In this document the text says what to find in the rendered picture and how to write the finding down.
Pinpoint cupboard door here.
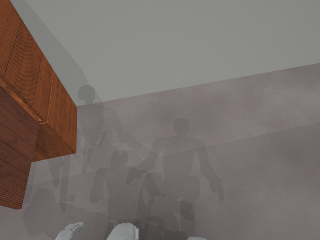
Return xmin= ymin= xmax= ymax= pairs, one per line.
xmin=0 ymin=85 xmax=40 ymax=210

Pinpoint robot left hand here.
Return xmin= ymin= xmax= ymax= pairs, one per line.
xmin=55 ymin=222 xmax=84 ymax=240

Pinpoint left robot thigh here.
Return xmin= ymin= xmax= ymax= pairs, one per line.
xmin=107 ymin=223 xmax=139 ymax=240

